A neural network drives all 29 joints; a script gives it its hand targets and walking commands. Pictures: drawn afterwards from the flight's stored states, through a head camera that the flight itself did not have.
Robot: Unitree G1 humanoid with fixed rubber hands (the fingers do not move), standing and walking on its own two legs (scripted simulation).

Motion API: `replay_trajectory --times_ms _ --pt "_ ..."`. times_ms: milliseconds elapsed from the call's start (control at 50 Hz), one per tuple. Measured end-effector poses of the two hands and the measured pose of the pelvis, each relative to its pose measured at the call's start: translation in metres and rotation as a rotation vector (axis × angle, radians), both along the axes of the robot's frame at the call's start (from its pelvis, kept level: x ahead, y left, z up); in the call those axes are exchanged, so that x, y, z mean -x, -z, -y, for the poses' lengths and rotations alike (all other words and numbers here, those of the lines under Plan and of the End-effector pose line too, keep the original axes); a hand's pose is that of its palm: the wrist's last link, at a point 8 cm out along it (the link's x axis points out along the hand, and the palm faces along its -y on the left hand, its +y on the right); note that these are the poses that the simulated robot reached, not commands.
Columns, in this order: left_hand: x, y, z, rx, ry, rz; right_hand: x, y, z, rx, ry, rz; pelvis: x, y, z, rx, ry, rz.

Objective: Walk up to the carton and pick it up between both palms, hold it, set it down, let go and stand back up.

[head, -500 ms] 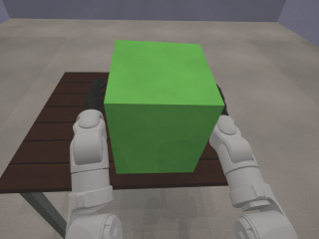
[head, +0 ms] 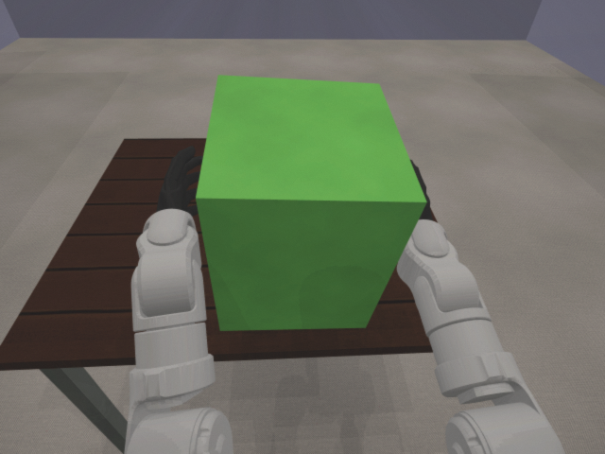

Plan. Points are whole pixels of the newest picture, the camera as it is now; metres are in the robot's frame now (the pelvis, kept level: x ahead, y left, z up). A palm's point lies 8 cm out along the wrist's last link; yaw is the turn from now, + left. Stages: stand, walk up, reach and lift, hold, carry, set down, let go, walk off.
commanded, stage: hold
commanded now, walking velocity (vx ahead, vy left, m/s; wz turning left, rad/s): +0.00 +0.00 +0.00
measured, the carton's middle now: (297, 210) +0.37 +0.01 +0.17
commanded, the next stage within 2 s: none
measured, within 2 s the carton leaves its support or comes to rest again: neither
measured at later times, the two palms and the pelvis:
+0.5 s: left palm (178, 212) +0.35 +0.15 +0.19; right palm (413, 217) +0.35 -0.14 +0.17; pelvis +0.00 +0.00 +0.00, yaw +0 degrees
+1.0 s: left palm (174, 222) +0.34 +0.16 +0.18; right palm (412, 221) +0.34 -0.13 +0.17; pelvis -0.01 +0.00 +0.00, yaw +0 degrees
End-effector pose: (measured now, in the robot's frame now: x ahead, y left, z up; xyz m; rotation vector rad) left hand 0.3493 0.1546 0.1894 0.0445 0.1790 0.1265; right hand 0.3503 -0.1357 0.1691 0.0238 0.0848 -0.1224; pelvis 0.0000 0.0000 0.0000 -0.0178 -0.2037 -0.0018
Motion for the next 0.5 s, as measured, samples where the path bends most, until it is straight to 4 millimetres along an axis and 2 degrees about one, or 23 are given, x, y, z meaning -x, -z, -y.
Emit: replay_trajectory --times_ms 500 --pt "-0.0003 0.0003 0.0019 0.002 -0.001 -0.002 -0.0006 -0.0004 0.0019 0.001 0.000 0.003 0.0008 -0.0001 0.0023 -0.002 -0.001 0.000"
